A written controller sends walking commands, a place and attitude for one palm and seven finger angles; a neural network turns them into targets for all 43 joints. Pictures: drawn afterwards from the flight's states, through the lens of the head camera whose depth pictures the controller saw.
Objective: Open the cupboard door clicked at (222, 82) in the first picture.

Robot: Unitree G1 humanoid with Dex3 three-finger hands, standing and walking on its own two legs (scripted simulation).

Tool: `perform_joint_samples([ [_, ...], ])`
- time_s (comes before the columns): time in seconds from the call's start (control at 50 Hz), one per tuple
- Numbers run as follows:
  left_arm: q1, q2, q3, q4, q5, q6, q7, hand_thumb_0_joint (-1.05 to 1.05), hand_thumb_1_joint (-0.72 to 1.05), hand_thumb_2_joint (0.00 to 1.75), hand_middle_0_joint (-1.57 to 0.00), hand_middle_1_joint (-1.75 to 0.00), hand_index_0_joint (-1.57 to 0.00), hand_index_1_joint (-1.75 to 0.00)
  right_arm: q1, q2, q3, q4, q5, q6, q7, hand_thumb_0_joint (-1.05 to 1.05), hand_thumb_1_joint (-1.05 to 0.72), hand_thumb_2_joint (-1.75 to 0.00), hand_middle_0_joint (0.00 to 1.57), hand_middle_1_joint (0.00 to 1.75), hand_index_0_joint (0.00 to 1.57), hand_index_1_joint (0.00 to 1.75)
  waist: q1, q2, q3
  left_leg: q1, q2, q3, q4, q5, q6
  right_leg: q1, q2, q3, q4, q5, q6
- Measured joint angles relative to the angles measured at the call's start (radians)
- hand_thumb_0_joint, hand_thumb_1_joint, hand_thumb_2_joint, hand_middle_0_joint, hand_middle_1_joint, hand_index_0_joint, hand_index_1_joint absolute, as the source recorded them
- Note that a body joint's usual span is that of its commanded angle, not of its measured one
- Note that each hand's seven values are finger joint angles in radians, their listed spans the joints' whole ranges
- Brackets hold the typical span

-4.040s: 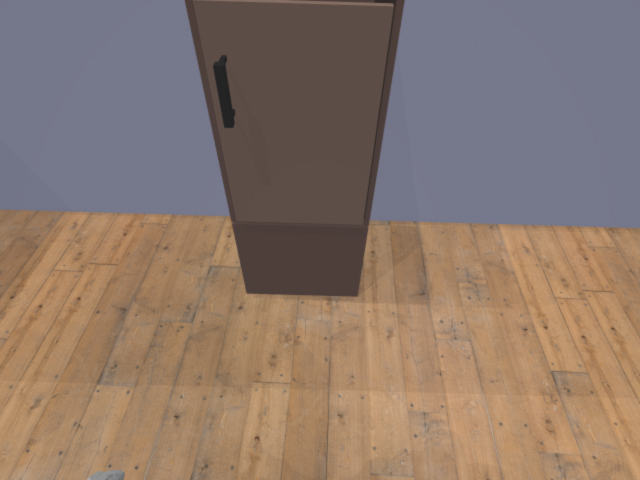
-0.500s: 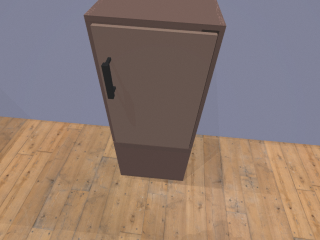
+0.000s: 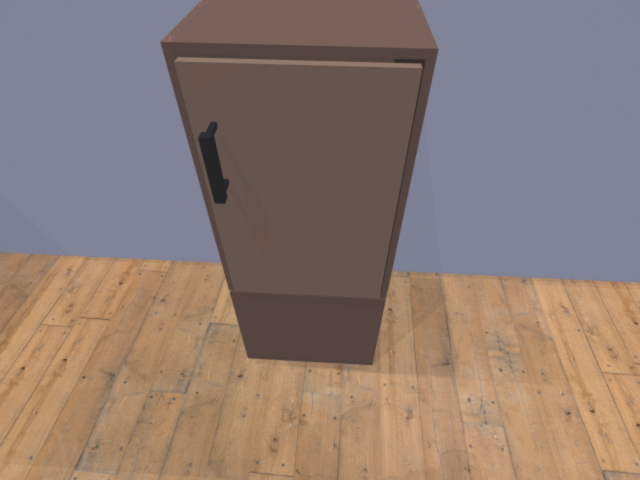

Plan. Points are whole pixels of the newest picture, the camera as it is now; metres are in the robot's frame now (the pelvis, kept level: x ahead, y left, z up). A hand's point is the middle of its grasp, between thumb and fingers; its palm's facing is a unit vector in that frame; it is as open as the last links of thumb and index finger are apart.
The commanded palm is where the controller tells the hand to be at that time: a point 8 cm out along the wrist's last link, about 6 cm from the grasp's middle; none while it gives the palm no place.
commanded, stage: look again from close up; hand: left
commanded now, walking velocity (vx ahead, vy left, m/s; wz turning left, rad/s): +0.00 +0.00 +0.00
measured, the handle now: (216, 163) +0.61 +0.22 +0.07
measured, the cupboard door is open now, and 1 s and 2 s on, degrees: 0 0 0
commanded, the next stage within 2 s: shuffle to correct the standing spot in 0.20 s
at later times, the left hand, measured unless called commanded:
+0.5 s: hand out of the picture -0.03 +0.14 -0.18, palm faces +0.07 -0.99 -0.16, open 7.3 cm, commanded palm none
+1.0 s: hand out of the picture +0.05 +0.19 -0.18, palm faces +0.06 -0.99 -0.16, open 7.4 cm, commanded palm none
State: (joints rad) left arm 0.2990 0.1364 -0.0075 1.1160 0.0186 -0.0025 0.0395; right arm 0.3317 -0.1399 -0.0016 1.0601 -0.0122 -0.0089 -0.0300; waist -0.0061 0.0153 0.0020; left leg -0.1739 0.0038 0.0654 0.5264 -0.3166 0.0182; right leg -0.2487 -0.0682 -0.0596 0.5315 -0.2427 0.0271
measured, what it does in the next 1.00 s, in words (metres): lifts its right foot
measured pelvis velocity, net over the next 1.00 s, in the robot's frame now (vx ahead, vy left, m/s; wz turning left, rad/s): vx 0.07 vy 0.02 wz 0.00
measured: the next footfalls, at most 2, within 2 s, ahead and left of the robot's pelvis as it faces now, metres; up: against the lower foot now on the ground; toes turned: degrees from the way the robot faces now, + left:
right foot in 1.18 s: +0.18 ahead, -0.08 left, +0.00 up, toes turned +0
left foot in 1.42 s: +0.11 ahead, +0.13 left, +0.00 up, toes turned +4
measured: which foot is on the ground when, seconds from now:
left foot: down 0.00-1.00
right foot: down 0.00-0.88, up 0.90-1.00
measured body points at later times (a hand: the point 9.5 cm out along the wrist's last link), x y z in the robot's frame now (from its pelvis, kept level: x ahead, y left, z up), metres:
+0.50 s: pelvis -0.01 -0.01 +0.00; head -0.02 -0.02 +0.45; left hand -0.03 +0.19 -0.16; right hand -0.04 -0.23 -0.16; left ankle -0.02 +0.10 -0.73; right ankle +0.03 -0.14 -0.73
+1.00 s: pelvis +0.07 +0.02 +0.00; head +0.08 +0.03 +0.45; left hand +0.05 +0.24 -0.16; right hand +0.07 -0.19 -0.15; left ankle +0.03 +0.10 -0.73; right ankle +0.04 -0.10 -0.67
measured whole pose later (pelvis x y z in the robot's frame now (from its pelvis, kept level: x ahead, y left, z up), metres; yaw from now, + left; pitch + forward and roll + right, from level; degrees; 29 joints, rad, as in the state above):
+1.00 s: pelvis +0.07 +0.02 +0.00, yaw +0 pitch +0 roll +1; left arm 0.34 0.13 0.06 1.09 0.03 0.01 0.02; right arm 0.35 -0.11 -0.01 1.03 -0.03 -0.07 -0.03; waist -0.01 -0.03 0.01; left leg -0.16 -0.03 0.14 0.50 -0.34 0.06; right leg -0.45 -0.07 -0.06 1.05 -0.42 -0.03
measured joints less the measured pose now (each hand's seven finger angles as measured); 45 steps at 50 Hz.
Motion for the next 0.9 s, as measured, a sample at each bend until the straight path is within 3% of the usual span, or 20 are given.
perform_joint_samples([
  [0.38,0.028,-0.011,0.009,-0.016,-0.001,-0.007,-0.008,0.01,0.92,0.90,-0.20,-0.30,-0.20,-0.30,0.016,0.007,0.000,0.030,-0.002,0.000,0.007,0.00,-0.91,-0.90,0.20,0.30,0.19,0.30,0.004,-0.009,-0.001,0.004,0.020,-0.004,-0.049,0.047,-0.023,0.001,0.023,-0.007,-0.045,0.041,-0.026],
  [0.58,0.078,-0.019,0.041,-0.028,0.006,0.010,-0.018,0.01,0.91,0.90,-0.20,-0.30,-0.20,-0.30,0.082,0.008,-0.011,0.029,-0.013,0.011,0.015,0.00,-0.91,-0.90,0.20,0.30,0.19,0.30,0.016,-0.033,-0.015,-0.026,0.011,-0.006,0.029,-0.013,-0.009,-0.031,0.013,-0.001,0.040,-0.035,-0.033],
  [0.68,0.085,-0.013,0.049,-0.034,0.012,0.003,-0.026,0.01,0.91,0.90,-0.20,-0.30,-0.20,-0.30,0.114,0.015,-0.013,0.024,-0.008,-0.007,0.010,0.00,-0.91,-0.90,0.20,0.30,0.19,0.30,0.008,-0.032,-0.012,-0.008,-0.002,0.000,0.020,-0.030,0.002,-0.030,0.009,0.016,0.065,-0.073,-0.066],
  [0.78,0.075,-0.017,0.054,-0.050,0.009,-0.038,-0.022,0.01,0.91,0.90,-0.20,-0.30,-0.20,-0.30,0.109,0.022,-0.010,0.029,-0.005,-0.004,0.015,0.00,-0.90,-0.90,0.20,0.30,0.19,0.30,0.015,-0.009,0.001,-0.045,0.003,-0.005,0.116,-0.094,0.004,-0.013,0.006,-0.002,0.071,-0.085,-0.005],
  [0.82,0.074,-0.017,0.059,-0.055,0.012,-0.046,-0.015,0.00,0.91,0.90,-0.20,-0.30,-0.20,-0.30,0.087,0.023,-0.013,0.025,-0.005,0.000,0.020,0.00,-0.91,-0.90,0.20,0.30,0.19,0.30,0.020,-0.016,0.008,-0.084,-0.003,0.010,0.167,-0.136,0.006,0.001,-0.008,-0.013,0.068,-0.095,-0.002],
  [0.86,0.081,-0.014,0.062,-0.055,0.013,-0.040,-0.012,0.00,0.91,0.90,-0.20,-0.30,-0.20,-0.30,0.063,0.020,-0.014,0.011,-0.004,-0.011,0.024,0.00,-0.91,-0.90,0.20,0.30,0.19,0.30,0.025,-0.031,0.014,-0.078,-0.008,0.028,0.091,-0.079,0.011,0.008,-0.023,-0.010,0.083,-0.112,0.002],
  [0.9,0.090,-0.011,0.064,-0.045,0.012,-0.015,-0.013,0.00,0.91,0.90,-0.20,-0.30,-0.20,-0.30,0.043,0.017,-0.018,-0.007,-0.010,-0.031,0.021,0.00,-0.90,-0.90,0.20,0.30,0.19,0.30,0.024,-0.046,0.010,-0.065,-0.018,0.054,0.083,-0.018,0.030,-0.024,-0.029,0.014,0.180,-0.187,-0.031],
])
